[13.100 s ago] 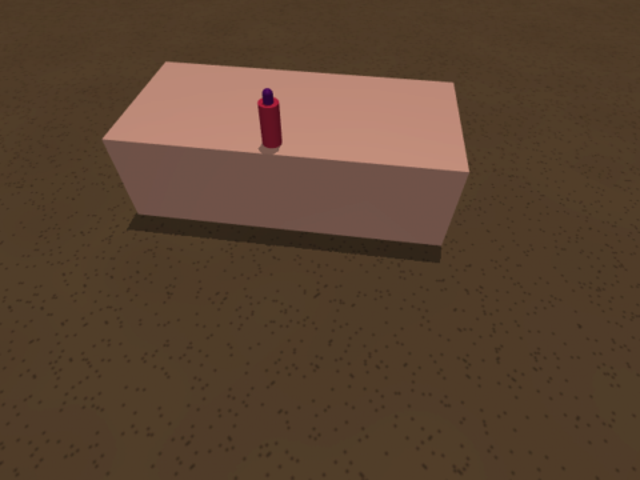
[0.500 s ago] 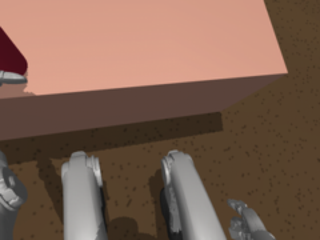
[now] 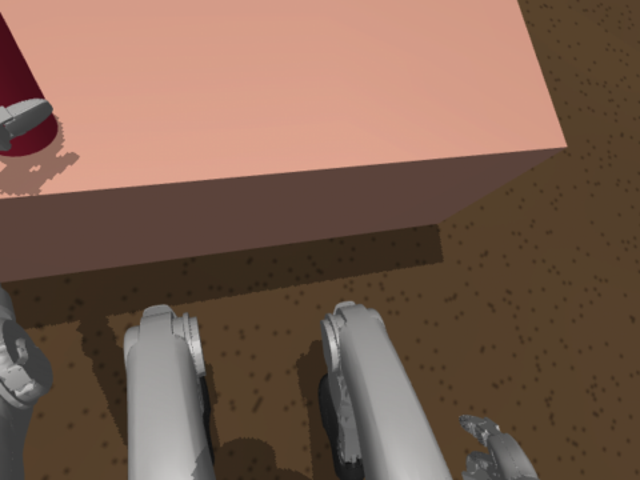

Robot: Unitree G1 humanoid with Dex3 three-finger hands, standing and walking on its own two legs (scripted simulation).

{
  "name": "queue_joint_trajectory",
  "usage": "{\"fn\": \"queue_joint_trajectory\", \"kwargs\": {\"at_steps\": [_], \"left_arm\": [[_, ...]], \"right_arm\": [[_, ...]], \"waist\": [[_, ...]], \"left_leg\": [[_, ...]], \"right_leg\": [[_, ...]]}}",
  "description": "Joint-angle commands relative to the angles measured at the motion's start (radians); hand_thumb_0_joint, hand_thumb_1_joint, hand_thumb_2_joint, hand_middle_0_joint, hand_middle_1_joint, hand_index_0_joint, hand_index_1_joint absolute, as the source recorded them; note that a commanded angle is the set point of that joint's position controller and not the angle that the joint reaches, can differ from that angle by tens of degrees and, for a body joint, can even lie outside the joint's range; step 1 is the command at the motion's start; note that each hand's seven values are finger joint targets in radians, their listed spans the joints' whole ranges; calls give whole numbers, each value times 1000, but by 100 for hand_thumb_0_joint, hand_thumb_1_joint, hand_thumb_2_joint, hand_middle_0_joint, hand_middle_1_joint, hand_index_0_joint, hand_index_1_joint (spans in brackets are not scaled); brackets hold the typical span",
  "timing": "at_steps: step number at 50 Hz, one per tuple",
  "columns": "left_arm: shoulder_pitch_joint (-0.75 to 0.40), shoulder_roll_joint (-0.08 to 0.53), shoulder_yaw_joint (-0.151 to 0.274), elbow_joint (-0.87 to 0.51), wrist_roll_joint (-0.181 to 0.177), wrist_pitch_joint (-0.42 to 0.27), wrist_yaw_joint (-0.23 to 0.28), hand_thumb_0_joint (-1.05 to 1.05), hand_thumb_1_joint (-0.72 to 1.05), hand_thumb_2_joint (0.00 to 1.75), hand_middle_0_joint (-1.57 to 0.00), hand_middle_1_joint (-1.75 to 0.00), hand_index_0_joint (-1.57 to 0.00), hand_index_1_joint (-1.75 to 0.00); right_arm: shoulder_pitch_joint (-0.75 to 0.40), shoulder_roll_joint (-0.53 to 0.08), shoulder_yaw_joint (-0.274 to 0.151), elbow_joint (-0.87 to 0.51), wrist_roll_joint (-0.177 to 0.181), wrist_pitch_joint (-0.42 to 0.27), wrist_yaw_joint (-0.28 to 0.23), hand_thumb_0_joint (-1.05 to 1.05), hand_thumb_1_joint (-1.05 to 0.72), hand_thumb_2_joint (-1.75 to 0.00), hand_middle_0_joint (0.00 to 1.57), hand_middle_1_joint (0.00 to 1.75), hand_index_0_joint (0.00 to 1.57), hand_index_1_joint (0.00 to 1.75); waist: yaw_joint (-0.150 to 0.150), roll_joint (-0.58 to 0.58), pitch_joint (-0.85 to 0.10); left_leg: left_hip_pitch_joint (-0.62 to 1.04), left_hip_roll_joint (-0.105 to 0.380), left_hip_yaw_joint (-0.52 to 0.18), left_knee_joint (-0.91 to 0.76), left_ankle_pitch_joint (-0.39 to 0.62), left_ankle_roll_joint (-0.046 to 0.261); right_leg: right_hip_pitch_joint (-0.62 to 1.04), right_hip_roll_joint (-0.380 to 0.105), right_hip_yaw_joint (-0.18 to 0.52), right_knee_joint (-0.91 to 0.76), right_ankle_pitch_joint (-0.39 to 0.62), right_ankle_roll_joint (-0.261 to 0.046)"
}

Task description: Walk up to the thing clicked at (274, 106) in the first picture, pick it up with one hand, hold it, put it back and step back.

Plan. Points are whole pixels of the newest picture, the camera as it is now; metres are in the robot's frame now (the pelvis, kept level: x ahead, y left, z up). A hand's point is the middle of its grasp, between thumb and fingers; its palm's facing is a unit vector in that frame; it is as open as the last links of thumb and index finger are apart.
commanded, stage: settle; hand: left
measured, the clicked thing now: out of the picture +0.52 +0.30 +0.05
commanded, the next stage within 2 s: lift in 1.32 s
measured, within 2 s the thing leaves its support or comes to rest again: leaves its support in 0.08 s
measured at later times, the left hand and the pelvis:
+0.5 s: hand out of the picture +0.52 +0.32 +0.08, palm faces +0.34 -0.94 -0.04, open 11.0 cm; pelvis +0.01 +0.00 +0.05, yaw +1 degrees
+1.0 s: hand out of the picture +0.52 +0.33 +0.12, palm faces +0.34 -0.94 -0.03, open 11.0 cm; pelvis +0.03 +0.01 +0.10, yaw +2 degrees
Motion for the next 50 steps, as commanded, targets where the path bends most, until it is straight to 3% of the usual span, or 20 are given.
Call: {"fn": "queue_joint_trajectory", "kwargs": {"at_steps": [1,6,8,9,14,15,20,24,25,28,29,30,35,36,40,43,46,47,48,50], "left_arm": [[-391,240,-2,-222,-13,-69,16,0,25,110,-123,-131,-126,-130],[-399,301,28,-288,-5,-68,35,0,23,130,-135,-147,-137,-147],[-425,298,23,-324,-8,-65,39,0,23,133,-137,-151,-140,-151],[-416,315,47,-333,-9,-63,45,0,24,135,-137,-153,-140,-153],[-472,361,67,-435,-11,-63,69,0,21,142,-141,-160,-144,-160],[-455,359,74,-427,-9,-59,74,0,18,142,-141,-160,-143,-160],[-411,313,40,-348,2,-36,72,0,14,141,-140,-159,-142,-159],[-344,282,31,-296,-9,-18,50,0,12,140,-140,-158,-143,-158],[-323,249,14,-257,-10,-11,44,0,11,139,-139,-158,-142,-157],[-316,275,35,-253,-11,-10,39,0,12,138,-139,-158,-143,-156],[-304,255,25,-237,-16,-11,37,0,13,139,-140,-158,-144,-157],[-307,269,41,-256,-19,-14,39,0,12,139,-141,-159,-145,-158],[-405,281,27,-359,-19,-40,44,0,14,141,-142,-160,-146,-159],[-395,308,55,-366,-21,-46,53,0,13,141,-142,-160,-146,-159],[-424,287,29,-401,-16,-56,61,0,12,141,-141,-160,-144,-159],[-413,290,19,-399,-9,-53,64,0,13,139,-139,-156,-142,-156],[-372,259,11,-345,-10,-46,59,0,14,139,-139,-157,-142,-156],[-360,262,15,-336,-12,-44,58,0,14,140,-138,-157,-142,-156],[-353,239,0,-313,-15,-42,58,0,15,140,-138,-157,-141,-156],[-315,225,10,-264,-19,-37,55,0,15,141,-138,-158,-142,-157]], "right_arm": [[165,-207,-74,-27,1,-4,-14,0,-90,-90,20,30,20,30],[175,-203,-75,-32,3,1,-17,0,-90,-90,20,30,20,30],[176,-200,-77,-30,4,1,-18,0,-90,-90,20,30,20,30],[186,-205,-80,-28,5,3,-19,0,-90,-90,20,30,20,30],[179,-194,-79,-33,12,6,-23,0,-90,-90,20,30,20,30],[184,-190,-82,-33,12,7,-25,0,-90,-90,20,30,20,30],[184,-183,-83,-25,15,-1,-29,0,-90,-90,20,30,20,30],[184,-184,-83,-25,20,-9,-27,0,-90,-90,20,30,20,30],[181,-182,-84,-25,20,-10,-25,0,-90,-90,20,30,20,30],[191,-185,-87,-28,25,-12,-22,0,-90,-90,20,30,20,30],[186,-181,-83,-32,28,-12,-21,0,-90,-90,20,30,20,30],[182,-185,-87,-38,30,-12,-20,0,-90,-90,20,30,20,30],[188,-184,-90,-41,27,-15,-23,0,-90,-90,20,30,20,30],[186,-184,-90,-40,28,-17,-25,0,-90,-90,20,30,20,30],[198,-180,-92,-30,20,-21,-28,0,-90,-90,20,30,20,30],[194,-175,-91,-22,19,-23,-29,0,-90,-90,20,30,20,30],[198,-177,-93,-14,20,-26,-26,0,-90,-90,20,30,20,30],[198,-178,-93,-11,20,-27,-26,0,-90,-90,20,30,20,30],[191,-177,-93,-14,22,-25,-26,0,-89,-90,20,30,20,30],[196,-182,-94,-15,25,-26,-27,0,-90,-90,20,30,20,30]], "waist": [[-7,283,-654],[13,272,-741],[12,300,-759],[17,302,-778],[20,320,-819],[20,310,-838],[-10,277,-752],[-1,251,-690],[-8,252,-660],[-6,238,-618],[-2,228,-612],[4,222,-634],[1,291,-703],[16,289,-718],[3,331,-774],[11,333,-760],[-2,333,-724],[10,336,-699],[-1,314,-677],[-10,275,-638]], "left_leg": [[684,-1,45,-199,102,61],[706,-5,68,-195,164,70],[743,-4,65,-208,176,68],[761,-4,59,-214,193,68],[813,-4,58,-250,208,70],[820,-6,67,-251,233,74],[818,-7,64,-289,225,79],[832,-6,65,-316,247,82],[834,-3,59,-324,247,80],[806,-4,55,-355,203,79],[808,-5,55,-364,205,78],[821,-5,52,-377,190,77],[924,-5,44,-413,204,69],[935,-6,46,-412,222,70],[1027,-9,49,-427,285,70],[1041,-10,57,-437,294,70],[1070,-7,40,-468,289,63],[1072,-6,36,-476,288,62],[1054,-6,37,-480,264,63],[1018,-9,41,-483,265,69]], "right_leg": [[133,-1,-59,-267,235,-73],[231,2,-46,-300,285,-67],[236,0,-46,-304,294,-68],[247,-2,-48,-303,307,-67],[290,-4,-38,-339,318,-67],[324,-3,-31,-359,343,-62],[338,-5,-29,-414,347,-58],[344,-6,-29,-446,361,-60],[324,-8,-34,-441,358,-63],[338,-10,-34,-465,325,-62],[350,-9,-34,-470,328,-63],[351,-10,-35,-476,310,-65],[361,-16,-28,-491,319,-67],[381,-16,-25,-494,334,-66],[411,-19,-23,-516,376,-66],[430,-18,-17,-541,383,-65],[412,-22,-28,-542,369,-70],[399,-23,-27,-544,361,-70],[397,-22,-29,-555,346,-70],[415,-23,-29,-570,362,-67]]}}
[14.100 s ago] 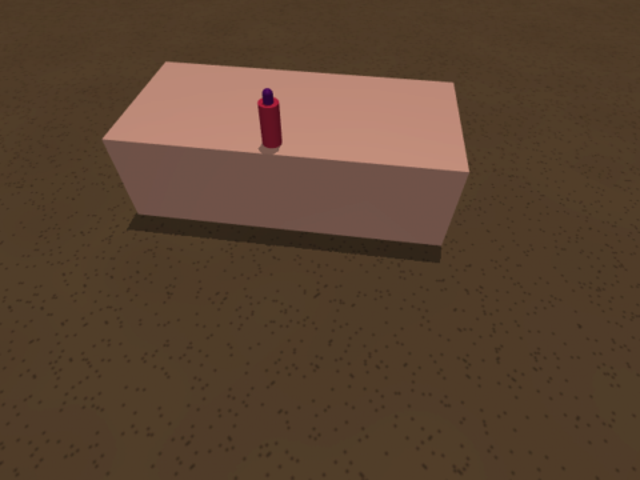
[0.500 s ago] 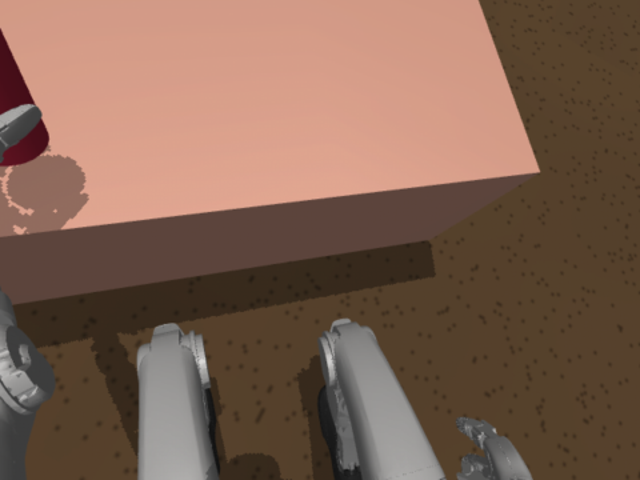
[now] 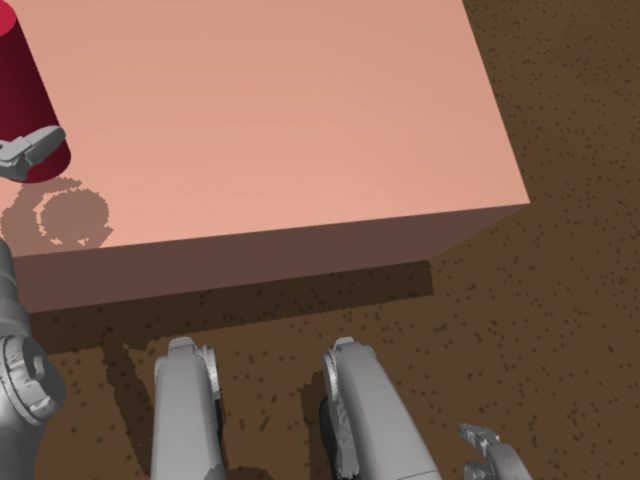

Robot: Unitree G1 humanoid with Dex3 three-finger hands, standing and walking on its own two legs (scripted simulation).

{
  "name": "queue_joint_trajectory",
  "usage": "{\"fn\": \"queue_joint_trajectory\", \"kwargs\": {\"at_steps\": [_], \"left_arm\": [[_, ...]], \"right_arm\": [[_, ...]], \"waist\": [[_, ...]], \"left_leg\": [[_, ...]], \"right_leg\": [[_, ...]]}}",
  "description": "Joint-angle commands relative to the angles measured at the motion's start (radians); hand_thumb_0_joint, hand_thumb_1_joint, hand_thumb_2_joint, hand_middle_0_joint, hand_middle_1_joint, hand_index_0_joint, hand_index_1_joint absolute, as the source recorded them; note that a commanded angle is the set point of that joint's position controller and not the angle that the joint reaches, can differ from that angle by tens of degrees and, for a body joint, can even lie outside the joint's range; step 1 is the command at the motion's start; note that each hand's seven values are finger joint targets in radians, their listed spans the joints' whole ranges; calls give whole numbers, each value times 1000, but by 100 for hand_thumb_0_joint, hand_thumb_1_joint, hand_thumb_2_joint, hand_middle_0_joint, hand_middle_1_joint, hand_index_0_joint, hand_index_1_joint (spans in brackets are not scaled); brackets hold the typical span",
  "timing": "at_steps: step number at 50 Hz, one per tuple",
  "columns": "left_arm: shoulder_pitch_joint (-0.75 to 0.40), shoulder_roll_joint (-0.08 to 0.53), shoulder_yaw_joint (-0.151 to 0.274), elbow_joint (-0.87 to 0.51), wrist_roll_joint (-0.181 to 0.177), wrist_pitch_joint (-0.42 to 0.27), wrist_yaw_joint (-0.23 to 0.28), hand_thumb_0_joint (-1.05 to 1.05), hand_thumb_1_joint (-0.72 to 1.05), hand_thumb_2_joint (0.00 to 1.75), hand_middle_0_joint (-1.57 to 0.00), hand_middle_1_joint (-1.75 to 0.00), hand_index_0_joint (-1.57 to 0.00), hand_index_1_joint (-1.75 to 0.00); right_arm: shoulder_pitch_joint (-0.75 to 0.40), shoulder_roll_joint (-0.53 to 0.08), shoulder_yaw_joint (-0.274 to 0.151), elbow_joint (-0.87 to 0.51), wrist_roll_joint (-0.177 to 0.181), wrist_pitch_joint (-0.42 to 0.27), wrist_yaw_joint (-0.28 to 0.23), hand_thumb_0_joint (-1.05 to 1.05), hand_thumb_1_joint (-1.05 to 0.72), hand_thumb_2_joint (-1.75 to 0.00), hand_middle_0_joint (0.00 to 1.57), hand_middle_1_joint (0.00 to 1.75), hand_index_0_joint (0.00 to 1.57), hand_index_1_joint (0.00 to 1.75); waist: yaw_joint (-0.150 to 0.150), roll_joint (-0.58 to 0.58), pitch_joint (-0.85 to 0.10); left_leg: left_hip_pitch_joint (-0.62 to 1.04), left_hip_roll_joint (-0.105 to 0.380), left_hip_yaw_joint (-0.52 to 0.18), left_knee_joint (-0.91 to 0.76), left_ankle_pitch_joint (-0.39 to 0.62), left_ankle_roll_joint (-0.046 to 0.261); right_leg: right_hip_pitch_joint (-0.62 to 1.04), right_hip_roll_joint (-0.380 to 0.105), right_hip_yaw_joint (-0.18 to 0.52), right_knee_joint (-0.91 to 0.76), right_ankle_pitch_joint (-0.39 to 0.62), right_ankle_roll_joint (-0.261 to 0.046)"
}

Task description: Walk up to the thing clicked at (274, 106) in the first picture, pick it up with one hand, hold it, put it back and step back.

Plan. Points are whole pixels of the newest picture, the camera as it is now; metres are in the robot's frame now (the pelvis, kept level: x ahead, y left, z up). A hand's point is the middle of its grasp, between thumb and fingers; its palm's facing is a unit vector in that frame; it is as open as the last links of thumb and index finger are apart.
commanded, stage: settle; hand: left
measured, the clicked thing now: out of the picture +0.51 +0.29 +0.06
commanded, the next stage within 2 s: lift in 0.32 s
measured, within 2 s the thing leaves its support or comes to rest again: neither
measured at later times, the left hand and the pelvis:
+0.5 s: hand out of the picture +0.50 +0.29 +0.04, palm faces +0.30 -0.95 -0.02, open 11.0 cm; pelvis +0.01 +0.00 +0.02, yaw +1 degrees
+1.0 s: hand out of the picture +0.45 +0.28 +0.11, palm faces +0.29 -0.95 -0.04, open 11.0 cm; pelvis +0.01 +0.01 +0.08, yaw +3 degrees
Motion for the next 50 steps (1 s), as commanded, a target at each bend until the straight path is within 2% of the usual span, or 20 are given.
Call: {"fn": "queue_joint_trajectory", "kwargs": {"at_steps": [1,2,3,7,8,10,13,16,22,23,32,35,36,37,39,40,41,42,44,50], "left_arm": [[-381,269,31,-221,-44,-91,1,0,15,140,-137,-157,-141,-155],[-393,289,39,-218,-41,-93,0,0,14,140,-136,-156,-140,-155],[-367,264,33,-185,-41,-92,0,0,15,140,-136,-157,-141,-155],[-385,267,31,-199,-38,-110,-2,0,16,140,-136,-156,-141,-155],[-417,287,46,-246,-41,-118,-1,0,14,139,-136,-156,-141,-155],[-396,261,28,-213,-38,-119,-2,0,12,138,-135,-155,-139,-154],[-446,284,31,-277,-32,-132,2,0,13,137,-135,-154,-139,-153],[-442,264,19,-277,-32,-138,9,0,14,140,-135,-156,-139,-155],[-429,261,25,-278,-29,-140,22,0,15,136,-136,-156,-141,-154],[-380,266,39,-233,-32,-134,27,0,12,137,-137,-156,-141,-155],[-305,207,4,-274,-33,-126,29,0,12,138,-138,-157,-143,-155],[-313,182,-17,-355,-43,-128,33,0,14,138,-138,-158,-143,-155],[-298,182,-3,-376,-50,-127,39,0,15,139,-138,-158,-143,-155],[-276,166,-22,-374,-48,-122,40,0,14,139,-138,-158,-143,-156],[-235,154,-16,-390,-52,-117,48,0,15,139,-138,-158,-143,-156],[-280,162,-22,-487,-55,-126,53,0,15,139,-138,-158,-143,-156],[-180,112,-36,-359,-52,-109,52,0,14,139,-138,-159,-143,-156],[-193,91,-62,-437,-55,-115,51,0,17,140,-137,-158,-142,-156],[-215,91,-70,-497,-54,-118,57,0,17,140,-139,-159,-144,-157],[-60,8,-118,-556,-85,-89,69,0,12,139,-137,-156,-141,-155]], "right_arm": [[172,-209,-71,-29,6,-8,-13,0,-89,-90,20,30,20,30],[170,-205,-67,-29,7,-8,-14,0,-90,-90,20,30,20,30],[175,-211,-73,-32,7,-6,-13,0,-90,-90,20,30,20,30],[174,-202,-70,-41,5,-7,-7,0,-89,-90,20,30,20,30],[178,-203,-72,-42,6,-9,-8,0,-90,-90,20,30,20,30],[179,-198,-69,-42,3,-9,-6,0,-90,-90,20,30,20,30],[187,-199,-74,-36,-2,-9,-4,0,-90,-90,20,30,20,30],[183,-200,-73,-34,-5,-7,-3,0,-90,-90,20,30,20,30],[180,-197,-75,-31,-3,-5,-5,0,-92,-90,20,30,20,30],[180,-200,-75,-33,0,-4,-5,0,-92,-90,20,30,20,30],[177,-188,-82,-45,7,-9,-1,0,-92,-90,20,30,20,30],[166,-187,-86,-47,12,-13,-4,0,-91,-90,20,30,20,30],[166,-185,-88,-45,15,-14,-6,0,-92,-90,20,30,20,30],[160,-185,-89,-48,16,-16,-7,0,-92,-90,20,30,20,30],[165,-183,-91,-47,19,-18,-7,0,-91,-90,20,30,20,30],[155,-182,-94,-54,21,-19,-9,0,-91,-90,20,30,20,30],[158,-184,-99,-41,21,-20,-10,0,-91,-90,20,30,20,30],[150,-181,-96,-48,21,-24,-8,0,-91,-90,20,30,20,30],[145,-183,-103,-47,23,-28,-10,0,-91,-90,20,30,20,30],[122,-167,-102,-74,42,-42,-20,0,-91,-90,20,30,20,30]], "waist": [[8,248,-618],[11,253,-596],[1,233,-602],[1,219,-607],[9,220,-656],[5,222,-656],[16,279,-729],[13,298,-691],[8,272,-666],[16,244,-668],[25,240,-655],[30,257,-639],[43,247,-666],[36,253,-649],[42,234,-637],[58,263,-665],[42,237,-604],[45,244,-590],[52,271,-592],[73,188,-546]], "left_leg": [[715,-7,-1,-179,292,54],[704,-9,0,-185,273,53],[717,-8,-2,-186,297,57],[695,-13,4,-195,282,59],[711,-15,14,-182,316,64],[736,-14,17,-185,340,63],[812,-13,11,-188,383,56],[833,-9,-8,-221,335,45],[804,-17,12,-233,327,54],[799,-18,17,-230,341,59],[853,-19,16,-296,334,53],[887,-17,9,-336,292,44],[921,-15,8,-340,325,44],[931,-16,7,-350,326,42],[933,-21,11,-368,356,44],[978,-21,15,-387,341,40],[975,-17,5,-398,349,40],[991,-14,-2,-417,345,35],[1041,-12,-16,-454,339,26],[1062,-31,39,-517,333,37]], "right_leg": [[114,2,-35,-231,344,-67],[112,1,-33,-236,330,-68],[114,1,-36,-241,347,-66],[147,1,-33,-253,346,-65],[178,2,-27,-260,380,-62],[181,2,-26,-263,392,-61],[174,2,-27,-252,403,-67],[143,-2,-33,-251,351,-71],[192,-1,-26,-296,372,-65],[215,0,-24,-303,388,-63],[277,0,-31,-351,383,-67],[281,-1,-33,-372,346,-70],[303,-3,-33,-378,373,-68],[306,-3,-34,-385,372,-67],[348,-2,-36,-405,401,-67],[366,-3,-32,-417,390,-69],[346,-4,-36,-420,389,-68],[343,-3,-41,-424,378,-70],[347,-8,-41,-437,360,-73],[533,-6,-24,-558,413,-63]]}}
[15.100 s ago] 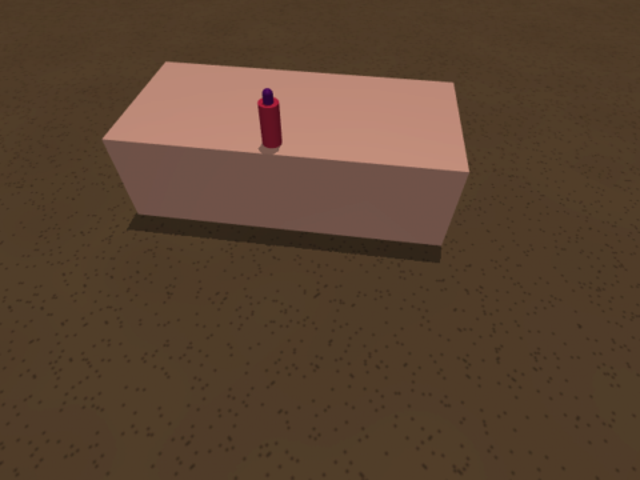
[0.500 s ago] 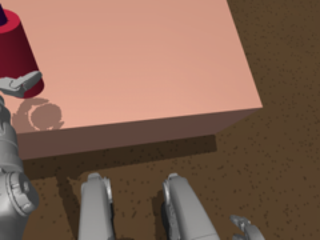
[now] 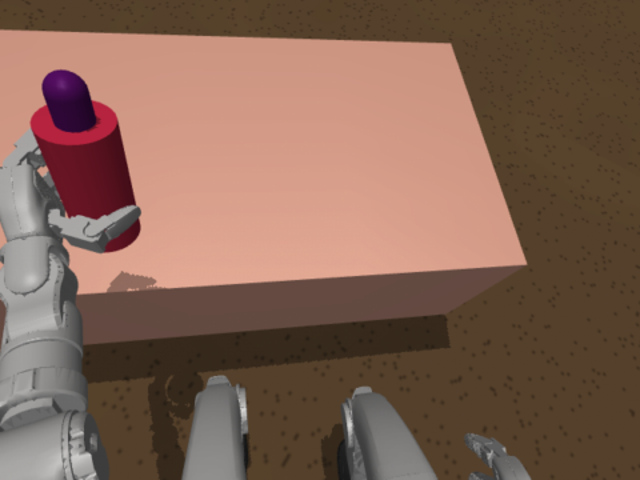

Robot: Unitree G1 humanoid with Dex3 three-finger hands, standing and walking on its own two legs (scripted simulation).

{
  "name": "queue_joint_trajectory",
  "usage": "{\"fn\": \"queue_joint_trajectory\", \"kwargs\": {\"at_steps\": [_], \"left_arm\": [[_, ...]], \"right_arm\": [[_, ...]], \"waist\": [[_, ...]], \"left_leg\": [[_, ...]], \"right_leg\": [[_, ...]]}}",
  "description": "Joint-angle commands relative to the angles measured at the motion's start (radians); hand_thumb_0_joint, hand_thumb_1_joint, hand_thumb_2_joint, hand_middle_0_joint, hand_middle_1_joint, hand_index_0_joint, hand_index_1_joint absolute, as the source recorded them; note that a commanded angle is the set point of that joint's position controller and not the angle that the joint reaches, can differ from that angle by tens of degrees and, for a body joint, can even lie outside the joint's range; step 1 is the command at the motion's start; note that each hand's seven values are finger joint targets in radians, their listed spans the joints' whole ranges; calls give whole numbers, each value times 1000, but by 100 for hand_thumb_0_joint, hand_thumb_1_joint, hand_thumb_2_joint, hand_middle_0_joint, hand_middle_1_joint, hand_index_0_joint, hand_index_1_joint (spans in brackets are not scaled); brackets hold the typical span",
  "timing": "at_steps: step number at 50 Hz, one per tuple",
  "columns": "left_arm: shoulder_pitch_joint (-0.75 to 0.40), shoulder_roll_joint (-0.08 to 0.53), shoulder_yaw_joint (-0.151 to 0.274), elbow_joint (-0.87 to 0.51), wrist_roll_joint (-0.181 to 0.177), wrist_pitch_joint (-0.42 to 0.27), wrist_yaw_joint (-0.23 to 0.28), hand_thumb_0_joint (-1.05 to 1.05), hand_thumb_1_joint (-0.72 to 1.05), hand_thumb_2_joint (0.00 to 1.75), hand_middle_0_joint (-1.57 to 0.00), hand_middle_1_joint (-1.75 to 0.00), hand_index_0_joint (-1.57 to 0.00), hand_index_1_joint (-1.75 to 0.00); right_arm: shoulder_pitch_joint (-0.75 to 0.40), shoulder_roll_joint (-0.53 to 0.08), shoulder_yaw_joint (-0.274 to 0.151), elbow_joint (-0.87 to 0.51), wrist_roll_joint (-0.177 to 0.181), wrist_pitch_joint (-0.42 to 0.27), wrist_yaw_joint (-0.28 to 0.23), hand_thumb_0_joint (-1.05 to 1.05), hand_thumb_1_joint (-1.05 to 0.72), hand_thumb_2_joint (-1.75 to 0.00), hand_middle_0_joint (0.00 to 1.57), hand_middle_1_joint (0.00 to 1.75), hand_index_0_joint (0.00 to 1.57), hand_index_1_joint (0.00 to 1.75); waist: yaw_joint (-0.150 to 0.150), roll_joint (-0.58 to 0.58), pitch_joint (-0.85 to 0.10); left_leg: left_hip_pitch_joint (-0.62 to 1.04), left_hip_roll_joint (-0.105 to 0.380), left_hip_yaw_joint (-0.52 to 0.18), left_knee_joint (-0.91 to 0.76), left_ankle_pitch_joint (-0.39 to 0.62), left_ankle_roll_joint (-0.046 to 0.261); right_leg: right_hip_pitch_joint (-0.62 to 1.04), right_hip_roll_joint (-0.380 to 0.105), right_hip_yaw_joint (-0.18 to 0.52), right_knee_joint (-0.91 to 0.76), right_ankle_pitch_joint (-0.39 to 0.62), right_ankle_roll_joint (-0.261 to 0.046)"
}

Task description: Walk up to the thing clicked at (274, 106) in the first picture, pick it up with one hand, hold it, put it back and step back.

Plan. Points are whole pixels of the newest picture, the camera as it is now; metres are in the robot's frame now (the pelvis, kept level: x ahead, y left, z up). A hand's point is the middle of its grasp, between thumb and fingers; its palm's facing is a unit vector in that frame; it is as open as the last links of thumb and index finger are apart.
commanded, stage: lift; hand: left
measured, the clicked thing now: (89, 166) +0.45 +0.24 +0.06
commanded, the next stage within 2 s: hold in 0.90 s
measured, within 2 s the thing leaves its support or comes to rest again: neither
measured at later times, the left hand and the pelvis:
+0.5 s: hand (93, 199) +0.39 +0.21 +0.11, palm faces +0.22 -0.98 -0.02, open 11.0 cm; pelvis +0.02 -0.01 +0.07, yaw +2 degrees
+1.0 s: hand (92, 201) +0.37 +0.19 +0.14, palm faces +0.22 -0.97 -0.02, open 11.0 cm; pelvis +0.03 -0.01 +0.09, yaw +3 degrees
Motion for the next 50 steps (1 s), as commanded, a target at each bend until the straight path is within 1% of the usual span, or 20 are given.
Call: {"fn": "queue_joint_trajectory", "kwargs": {"at_steps": [1,4,5,9,10,13,16,20,21,23,25,28,29,33,35,36,40,42,46,50], "left_arm": [[-295,147,-39,-327,-54,-76,10,0,13,139,-137,-157,-141,-156],[-249,128,-53,-382,-56,-63,27,0,13,140,-139,-157,-142,-156],[-226,136,-34,-385,-60,-62,37,0,12,140,-138,-157,-141,-156],[-209,109,-55,-414,-67,-69,54,0,12,137,-136,-153,-139,-153],[-193,114,-40,-414,-66,-75,60,0,11,136,-135,-152,-138,-151],[-166,72,-87,-422,-60,-89,59,0,9,134,-134,-152,-138,-151],[-147,70,-99,-455,-59,-96,59,0,7,133,-134,-151,-138,-150],[-83,17,-136,-457,-72,-94,54,0,6,132,-133,-150,-137,-149],[-83,29,-118,-471,-77,-97,57,0,5,132,-133,-150,-137,-149],[-50,10,-132,-465,-79,-92,63,0,4,131,-134,-150,-137,-149],[-18,13,-107,-462,-78,-93,77,0,2,132,-132,-150,-136,-149],[-17,4,-129,-497,-72,-102,80,0,4,129,-130,-148,-134,-147],[8,15,-117,-491,-72,-100,84,0,4,131,-130,-148,-134,-147],[7,-1,-142,-556,-75,-105,79,0,3,130,-130,-148,-134,-147],[34,-11,-147,-557,-71,-101,81,0,4,129,-130,-148,-133,-147],[28,-36,-172,-562,-74,-100,80,0,4,130,-131,-149,-134,-148],[51,-29,-151,-579,-79,-93,90,0,5,131,-131,-148,-134,-148],[83,-49,-170,-568,-75,-88,89,0,5,132,-131,-149,-134,-148],[99,-53,-176,-586,-71,-86,88,0,7,132,-131,-149,-134,-149],[109,-56,-173,-631,-82,-88,89,0,3,132,-131,-149,-134,-149]], "right_arm": [[91,-183,-71,-82,17,-30,-21,0,-90,-90,20,30,20,30],[87,-178,-73,-81,25,-39,-29,0,-90,-90,20,30,20,30],[84,-170,-69,-83,29,-39,-31,0,-90,-90,20,30,20,30],[61,-159,-63,-91,32,-49,-39,0,-90,-89,20,30,20,30],[61,-158,-66,-90,30,-51,-42,0,-90,-90,20,30,20,30],[54,-154,-66,-94,25,-56,-42,0,-90,-90,20,30,20,30],[46,-150,-65,-102,24,-60,-41,0,-91,-90,20,30,20,30],[31,-153,-69,-110,27,-62,-37,0,-91,-90,20,30,20,30],[36,-156,-72,-107,27,-62,-37,0,-91,-90,20,30,20,30],[22,-153,-69,-114,30,-65,-37,0,-91,-90,20,30,20,30],[20,-146,-70,-117,28,-63,-37,0,-91,-90,20,30,20,30],[6,-142,-68,-125,26,-62,-39,0,-92,-90,20,30,20,30],[11,-142,-67,-126,29,-61,-41,0,-91,-90,20,30,20,30],[13,-139,-67,-133,28,-62,-42,0,-92,-90,20,30,20,30],[5,-139,-68,-133,27,-64,-41,0,-92,-90,20,30,20,30],[-4,-137,-65,-135,29,-67,-40,0,-92,-90,20,30,20,30],[-11,-133,-68,-137,29,-67,-41,0,-91,-90,20,30,20,30],[-4,-135,-70,-136,28,-66,-40,0,-91,-90,20,30,20,30],[-23,-133,-73,-143,29,-68,-38,0,-92,-90,20,30,20,30],[-9,-137,-75,-141,29,-72,-37,0,-92,-90,20,30,20,30]], "waist": [[4,163,-530],[10,143,-470],[19,123,-455],[14,93,-364],[18,84,-362],[13,91,-366],[28,106,-396],[35,95,-362],[36,87,-371],[42,74,-331],[47,50,-316],[44,42,-303],[50,27,-314],[49,37,-340],[52,42,-321],[47,49,-292],[60,44,-256],[49,36,-277],[54,35,-217],[58,42,-297]], "left_leg": [[686,-19,0,-240,255,26],[687,-24,5,-289,223,24],[680,-27,12,-299,223,25],[681,-36,36,-347,199,29],[679,-38,39,-355,197,30],[730,-41,44,-376,235,31],[790,-41,48,-399,283,30],[835,-37,46,-440,296,24],[842,-36,45,-443,310,25],[836,-39,47,-465,295,24],[817,-43,54,-475,284,28],[821,-49,66,-487,281,29],[828,-48,70,-485,306,33],[880,-50,73,-494,356,35],[896,-50,70,-510,352,31],[898,-51,70,-521,331,28],[889,-54,71,-545,312,26],[918,-50,72,-548,349,29],[913,-53,69,-579,303,23],[979,-50,70,-573,384,26]], "right_leg": [[154,19,-35,-259,313,-65],[201,14,-32,-306,305,-63],[226,14,-30,-321,308,-61],[292,7,-16,-380,319,-54],[307,6,-14,-388,321,-52],[338,2,-14,-409,355,-50],[387,0,-15,-429,396,-49],[406,2,-24,-457,394,-51],[419,3,-24,-463,408,-50],[428,1,-24,-476,397,-51],[465,0,-18,-495,400,-46],[494,-4,-9,-513,411,-41],[517,-5,-4,-519,439,-37],[556,-7,-1,-533,491,-34],[551,-4,-5,-537,478,-37],[539,-5,-6,-543,452,-40],[568,-5,-6,-566,433,-40],[582,-4,-8,-570,468,-37],[582,-4,-11,-588,421,-40],[625,-4,-10,-590,489,-37]]}}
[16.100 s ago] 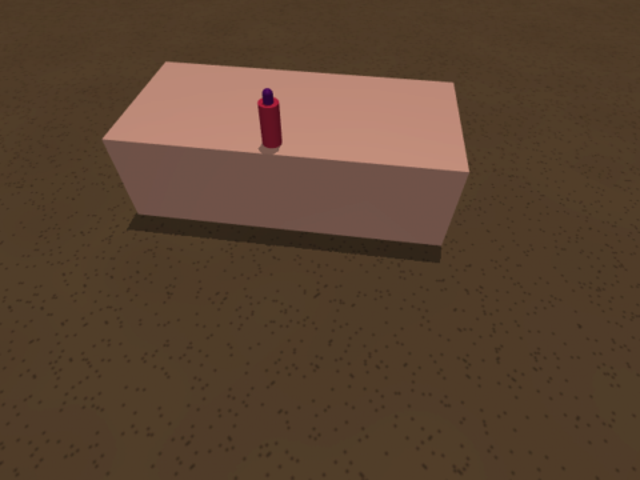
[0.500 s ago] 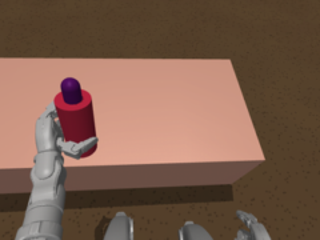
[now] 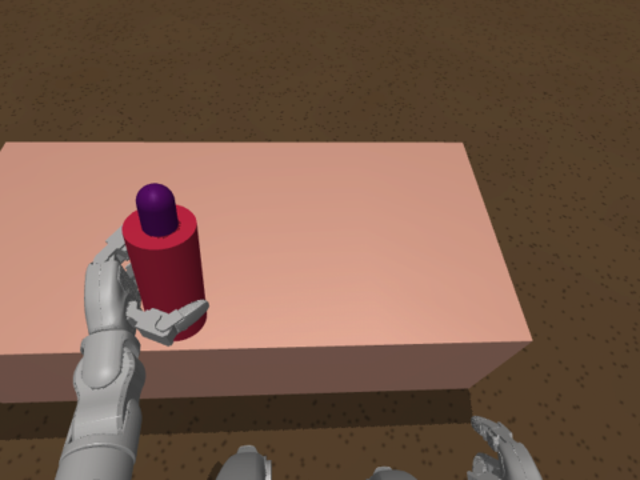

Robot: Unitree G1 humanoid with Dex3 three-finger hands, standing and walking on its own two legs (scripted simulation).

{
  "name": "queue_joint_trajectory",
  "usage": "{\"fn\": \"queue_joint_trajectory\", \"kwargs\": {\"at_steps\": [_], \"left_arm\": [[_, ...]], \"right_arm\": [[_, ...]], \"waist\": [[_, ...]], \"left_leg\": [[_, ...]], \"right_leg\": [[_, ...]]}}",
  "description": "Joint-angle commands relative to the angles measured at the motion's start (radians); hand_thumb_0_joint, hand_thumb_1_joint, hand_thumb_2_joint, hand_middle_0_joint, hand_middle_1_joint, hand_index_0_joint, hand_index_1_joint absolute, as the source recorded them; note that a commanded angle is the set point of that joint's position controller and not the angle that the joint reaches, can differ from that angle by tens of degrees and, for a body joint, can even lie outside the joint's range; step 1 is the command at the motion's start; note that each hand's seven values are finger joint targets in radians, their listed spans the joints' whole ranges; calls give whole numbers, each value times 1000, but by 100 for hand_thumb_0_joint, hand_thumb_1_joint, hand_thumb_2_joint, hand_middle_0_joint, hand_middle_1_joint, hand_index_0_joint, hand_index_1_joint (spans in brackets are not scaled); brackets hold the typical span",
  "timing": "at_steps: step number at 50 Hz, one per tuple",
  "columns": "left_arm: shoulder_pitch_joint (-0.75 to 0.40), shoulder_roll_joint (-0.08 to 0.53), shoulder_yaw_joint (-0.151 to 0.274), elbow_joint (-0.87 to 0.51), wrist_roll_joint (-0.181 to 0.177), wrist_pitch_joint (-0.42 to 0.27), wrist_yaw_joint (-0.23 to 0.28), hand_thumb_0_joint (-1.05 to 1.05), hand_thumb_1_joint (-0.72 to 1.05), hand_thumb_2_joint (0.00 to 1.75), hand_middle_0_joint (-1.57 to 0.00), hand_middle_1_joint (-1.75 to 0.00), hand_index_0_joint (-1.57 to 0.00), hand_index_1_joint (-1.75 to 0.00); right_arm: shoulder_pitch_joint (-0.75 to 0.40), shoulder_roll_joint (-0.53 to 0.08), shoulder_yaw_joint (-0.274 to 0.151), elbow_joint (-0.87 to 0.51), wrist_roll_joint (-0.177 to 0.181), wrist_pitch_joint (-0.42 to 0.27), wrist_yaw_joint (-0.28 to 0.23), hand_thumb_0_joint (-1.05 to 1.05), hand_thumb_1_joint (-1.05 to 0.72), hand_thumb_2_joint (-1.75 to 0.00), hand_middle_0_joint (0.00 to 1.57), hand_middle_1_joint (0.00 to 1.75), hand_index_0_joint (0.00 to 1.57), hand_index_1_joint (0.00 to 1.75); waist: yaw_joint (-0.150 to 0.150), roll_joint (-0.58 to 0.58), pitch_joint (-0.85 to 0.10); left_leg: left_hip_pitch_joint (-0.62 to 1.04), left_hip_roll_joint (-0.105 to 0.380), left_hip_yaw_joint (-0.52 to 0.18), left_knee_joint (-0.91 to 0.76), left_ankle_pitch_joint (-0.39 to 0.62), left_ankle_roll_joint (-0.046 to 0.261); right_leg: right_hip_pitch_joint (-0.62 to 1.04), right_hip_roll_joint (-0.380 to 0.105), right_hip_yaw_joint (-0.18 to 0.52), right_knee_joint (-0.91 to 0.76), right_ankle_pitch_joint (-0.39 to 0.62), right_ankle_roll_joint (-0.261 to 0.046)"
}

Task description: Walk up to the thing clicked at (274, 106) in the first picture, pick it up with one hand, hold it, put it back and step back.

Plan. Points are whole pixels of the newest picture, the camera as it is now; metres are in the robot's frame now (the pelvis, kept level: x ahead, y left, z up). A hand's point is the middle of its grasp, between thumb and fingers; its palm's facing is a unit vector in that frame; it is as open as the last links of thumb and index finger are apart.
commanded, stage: hold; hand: left
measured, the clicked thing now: (167, 262) +0.35 +0.17 +0.08
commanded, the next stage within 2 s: none
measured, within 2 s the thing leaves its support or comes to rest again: neither
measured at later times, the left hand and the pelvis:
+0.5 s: hand (168, 282) +0.34 +0.18 +0.06, palm faces +0.19 -0.98 -0.01, open 11.0 cm; pelvis +0.01 +0.00 +0.01, yaw +0 degrees
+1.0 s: hand (170, 289) +0.32 +0.17 +0.07, palm faces +0.18 -0.98 +0.00, open 11.0 cm; pelvis +0.00 -0.01 +0.01, yaw +1 degrees
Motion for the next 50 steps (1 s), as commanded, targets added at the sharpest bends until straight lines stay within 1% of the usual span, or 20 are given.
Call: {"fn": "queue_joint_trajectory", "kwargs": {"at_steps": [1,3,8,10,13,17,20,21,26,28,31,32,33,37,38,39,41,46,49,50], "left_arm": [[-287,131,41,-316,-33,-95,8,0,3,129,-128,-147,-130,-146],[-288,126,31,-311,-26,-89,11,0,0,127,-124,-144,-127,-144],[-307,119,33,-323,-17,-93,24,0,5,127,-124,-143,-126,-143],[-264,121,31,-322,-18,-89,19,0,5,128,-125,-144,-127,-144],[-243,117,27,-330,-19,-87,13,0,2,127,-123,-143,-126,-143],[-238,100,17,-320,-18,-78,17,0,5,127,-124,-144,-127,-144],[-248,101,31,-316,-24,-78,20,0,5,130,-126,-146,-128,-146],[-231,107,36,-322,-23,-79,21,0,3,130,-126,-146,-129,-146],[-232,106,21,-339,-11,-78,21,0,4,129,-126,-146,-128,-146],[-230,107,24,-356,-14,-81,21,0,5,129,-125,-145,-128,-145],[-228,91,27,-350,-19,-79,26,0,7,130,-126,-145,-128,-146],[-225,74,5,-365,-21,-79,26,0,6,129,-126,-146,-128,-146],[-205,82,19,-343,-21,-77,26,0,6,130,-125,-145,-128,-146],[-233,99,18,-388,-18,-87,22,0,7,130,-125,-145,-127,-145],[-179,91,12,-355,-15,-80,21,0,7,128,-125,-144,-127,-144],[-206,74,-11,-375,-17,-83,18,0,7,128,-125,-144,-127,-144],[-219,85,-8,-381,-15,-84,18,0,8,130,-126,-145,-128,-145],[-261,79,3,-355,-20,-85,27,0,8,129,-125,-144,-127,-145],[-206,89,26,-319,-24,-81,24,0,9,130,-126,-146,-128,-146],[-216,81,4,-332,-18,-82,20,0,7,131,-126,-147,-129,-147]], "right_arm": [[-1,-137,-47,-112,6,-38,-8,0,-92,-90,20,30,20,30],[2,-137,-49,-107,3,-39,-7,0,-92,-90,20,30,20,30],[-20,-131,-50,-113,-1,-39,-9,0,-91,-90,20,30,20,30],[-13,-134,-53,-116,1,-41,-6,0,-92,-90,20,30,20,30],[-1,-134,-53,-112,-2,-39,-3,0,-92,-90,20,30,20,30],[-7,-133,-54,-109,-3,-37,0,0,-91,-90,20,30,20,30],[-18,-131,-53,-115,0,-39,0,0,-91,-90,20,30,20,30],[-16,-127,-51,-116,1,-38,2,0,-91,-90,20,30,20,30],[-20,-129,-53,-119,-2,-38,1,0,-91,-90,20,30,20,30],[-31,-125,-49,-123,2,-40,2,0,-92,-90,20,30,20,30],[-38,-130,-54,-126,0,-43,1,0,-91,-90,20,30,20,30],[-42,-128,-51,-130,2,-44,0,0,-91,-90,20,30,20,30],[-47,-129,-53,-131,2,-44,-1,0,-91,-90,20,30,20,30],[-47,-127,-50,-129,1,-48,-2,0,-91,-90,20,30,20,30],[-41,-128,-52,-129,1,-50,-2,0,-92,-90,20,30,20,30],[-46,-127,-49,-129,1,-51,-2,0,-92,-90,20,30,20,30],[-39,-129,-50,-123,1,-55,-6,0,-91,-91,20,30,20,30],[-60,-127,-48,-119,2,-59,-8,0,-91,-90,20,30,20,30],[-50,-129,-50,-119,1,-59,-9,0,-91,-90,20,30,20,30],[-60,-125,-46,-121,2,-59,-8,0,-91,-90,20,30,20,30]], "waist": [[-6,53,-361],[-14,41,-351],[-10,47,-292],[4,53,-337],[-2,52,-361],[-6,48,-336],[-5,8,-282],[8,27,-295],[-4,31,-302],[8,40,-287],[0,28,-270],[1,28,-257],[3,23,-243],[7,29,-268],[9,22,-283],[1,26,-269],[-6,29,-287],[-2,23,-226],[6,-1,-256],[7,16,-234]], "left_leg": [[375,-28,7,-114,296,33],[374,-27,8,-110,321,37],[346,-35,14,-140,213,32],[381,-31,10,-141,276,32],[406,-31,10,-129,351,35],[409,-28,10,-137,353,36],[364,-33,13,-146,308,38],[370,-34,17,-149,313,37],[391,-39,25,-158,294,39],[395,-38,23,-167,291,34],[395,-36,18,-186,237,32],[390,-36,18,-193,220,31],[378,-38,20,-196,200,31],[389,-40,22,-195,210,30],[403,-39,22,-193,238,32],[400,-40,24,-191,242,32],[423,-39,25,-185,266,36],[387,-39,21,-208,179,30],[397,-41,25,-202,217,37],[387,-44,28,-204,209,33]], "right_leg": [[47,31,-39,-137,380,-26],[51,31,-36,-141,411,-22],[37,27,-30,-170,318,-25],[63,28,-36,-162,364,-26],[93,29,-36,-159,432,-20],[82,30,-36,-168,432,-20],[91,27,-34,-180,407,-17],[101,25,-32,-182,409,-18],[113,22,-25,-201,404,-15],[111,23,-30,-199,389,-19],[98,27,-36,-209,335,-21],[93,27,-37,-213,319,-23],[86,26,-35,-218,303,-23],[108,24,-33,-219,313,-23],[123,24,-35,-216,338,-21],[116,23,-31,-217,345,-20],[119,21,-28,-220,372,-16],[88,22,-31,-232,288,-23],[124,19,-28,-234,329,-17],[115,18,-28,-235,322,-19]]}}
